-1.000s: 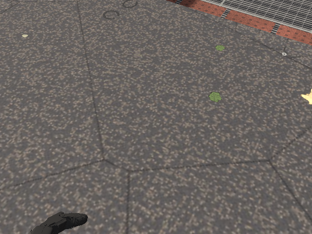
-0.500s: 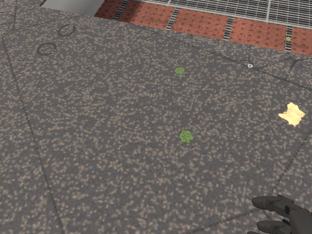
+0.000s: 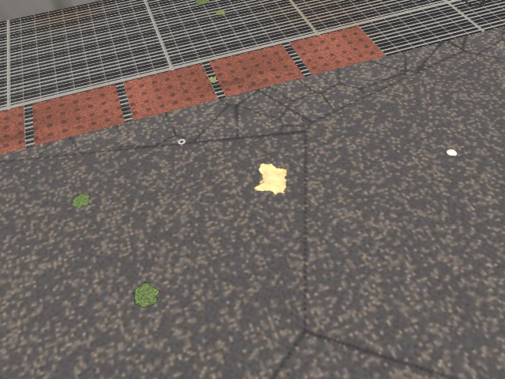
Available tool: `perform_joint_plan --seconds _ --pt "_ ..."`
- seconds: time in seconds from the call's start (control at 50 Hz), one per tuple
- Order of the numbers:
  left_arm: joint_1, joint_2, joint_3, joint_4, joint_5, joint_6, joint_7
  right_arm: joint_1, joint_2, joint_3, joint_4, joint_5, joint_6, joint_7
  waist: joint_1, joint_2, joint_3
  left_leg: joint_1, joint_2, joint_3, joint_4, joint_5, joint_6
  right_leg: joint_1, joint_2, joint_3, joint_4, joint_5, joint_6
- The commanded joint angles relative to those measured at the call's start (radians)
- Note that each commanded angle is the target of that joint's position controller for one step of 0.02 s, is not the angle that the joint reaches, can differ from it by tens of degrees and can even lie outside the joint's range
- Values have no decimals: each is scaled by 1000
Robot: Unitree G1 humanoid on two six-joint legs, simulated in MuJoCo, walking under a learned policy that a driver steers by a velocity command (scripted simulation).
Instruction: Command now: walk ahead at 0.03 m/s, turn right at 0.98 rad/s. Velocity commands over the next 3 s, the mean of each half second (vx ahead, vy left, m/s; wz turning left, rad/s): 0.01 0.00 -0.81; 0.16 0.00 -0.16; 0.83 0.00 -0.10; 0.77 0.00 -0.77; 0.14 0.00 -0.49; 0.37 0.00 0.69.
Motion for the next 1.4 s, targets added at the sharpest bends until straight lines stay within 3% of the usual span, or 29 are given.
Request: perform_joint_plan --seconds 0.02,0.06,0.12,0.24,0.34,0.36,0.38,0.4,0.42,0.44,0.5,0.68,0.72,0.74,0.76,0.78,0.82,0.86,0.92,0.96,1.04,1.1,1.14,1.16,1.18,1.2,1.22,1.28,1.4 --pt "179 309 99 -55 25 -15 44 -124 -90 -22 -154 -5 18 -7 125 -239 -16 -375 -104 -224 391 -329 -64 128 -360 624 -386 288 -249" --pt "28 235 75 -55 24 -13 62 -78 -82 -21 -124 22 8 -8 12 -197 27 -304 -87 -281 389 -84 -37 38 -208 425 -376 186 -182" --pt "-21 163 55 -68 9 -21 55 -10 -98 -30 -63 -3 -1 1 -7 -159 -72 -203 -124 -256 416 -2 -25 62 -118 348 -303 386 -161" --pt "95 190 75 -32 13 -25 44 -104 -51 -2 -91 18 -3 5 61 -156 -93 -177 -182 -302 161 -62 1 169 -126 515 -251 387 -191" --pt "31 173 68 -24 10 -31 39 -5 -61 -1 -56 35 -16 -13 9 -188 -118 123 -215 -288 -128 -15 37 80 -81 552 -196 523 -118" --pt "17 157 61 -22 -2 -34 44 25 -62 -2 -47 28 -22 -22 -18 -165 -112 221 -194 -291 -273 81 46 27 -48 536 -164 429 -75" --pt "56 106 45 -22 -7 -39 48 15 -116 -12 -54 14 -27 -32 6 -26 -118 298 -33 -444 -388 34 80 -53 21 459 -54 187 -19" --pt "118 58 32 -30 -6 -40 52 -73 -214 -26 -90 9 -22 -29 54 208 -96 333 205 -739 -458 123 174 -211 209 240 127 -151 27" --pt "99 157 56 -12 30 -36 56 -17 -199 -33 -67 10 -16 -16 16 184 -96 244 243 -773 -426 239 271 -198 175 190 307 -222 37" --pt "87 168 62 4 29 -36 54 -31 -131 -15 -63 19 -17 -9 30 110 -70 207 197 -693 -409 272 276 -181 150 206 386 -168 39" --pt "114 122 48 49 14 -27 35 -112 -79 -2 -61 21 -20 -12 52 136 -53 211 47 -463 -373 395 225 -163 147 172 471 -54 67" --pt "60 39 -6 94 -5 -22 52 -7 -104 -15 27 19 -4 4 -9 193 -75 276 34 -412 -298 458 233 71 91 22 -112 -43 50" --pt "95 38 -15 124 9 -41 63 7 -92 -12 46 28 -1 6 20 130 -74 187 15 -392 -240 462 166 234 60 55 -371 210 21" --pt "85 86 -12 117 26 -55 68 27 -60 -5 39 27 -8 11 1 21 -103 115 -17 -360 -184 337 110 315 -68 212 -410 226 -6" --pt "14 151 -3 106 25 -61 71 28 4 16 15 37 -15 15 -49 -177 -70 85 -132 -263 -199 78 63 221 -218 360 -377 441 -76" --pt "-8 75 -21 110 16 -70 67 -3 -16 16 44 31 -6 6 -15 -149 -67 210 -117 -262 -221 -6 51 115 -224 329 -350 407 -108" --pt "97 130 1 152 24 -64 63 -60 -66 -2 46 8 -6 19 53 -203 -37 88 -196 -176 -92 -92 63 173 -156 371 -445 -302 -120" --pt "180 153 9 184 35 -67 61 -149 -98 -19 6 8 -1 41 107 -273 114 -170 -158 -205 103 -161 80 195 -246 530 -579 -489 -190" --pt "179 116 8 199 15 -107 61 -127 -67 -17 20 10 -37 56 73 -142 79 -286 -115 -237 154 -46 74 334 -233 474 -566 -266 -197" --pt "169 114 11 205 10 -133 62 -130 -50 -14 27 8 -51 64 66 -136 25 -230 -121 -220 110 -3 61 336 -199 400 -560 -176 -186" --pt "148 136 24 214 7 -153 53 -175 -36 -7 9 17 -53 69 61 -171 48 -52 -126 -190 -73 20 59 181 -188 328 -556 -139 -174" --pt "123 155 32 217 0 -155 46 -81 -44 -10 34 17 -60 57 0 -107 50 214 -149 -146 -188 81 86 4 -192 292 -499 -142 -165" --pt "86 103 13 207 19 -165 43 208 -114 -36 123 9 -83 30 -143 38 -37 604 -114 -232 -232 -35 118 -227 -95 187 -163 9 -131" --pt "45 -6 -20 144 3 -178 39 365 -255 -66 142 -14 -93 17 -209 335 -139 750 172 -688 -449 -498 194 -425 47 27 272 -52 -72" --pt "4 45 -10 129 11 -177 46 304 -225 -57 134 -12 -95 23 -154 196 -73 639 245 -977 -537 -635 237 -566 82 127 465 -71 -80" --pt "-6 70 -4 128 20 -175 41 199 -177 -44 112 -3 -92 28 -90 82 0 571 226 -864 -493 -551 231 -619 4 157 541 25 -89" --pt "24 81 -4 147 26 -176 26 147 -131 -33 98 4 -97 34 -52 35 -16 511 174 -759 -486 -450 215 -567 -35 142 529 100 -79" --pt "45 67 -10 166 50 -153 -3 125 -90 -14 109 14 -116 32 -1 71 12 367 78 -586 -582 -317 203 -486 -95 75 484 181 -25" --pt "-175 31 -31 92 27 -135 -12 236 -65 -8 180 26 -143 38 -30 30 119 351 14 -333 -681 68 212 -561 -82 4 269 368 6"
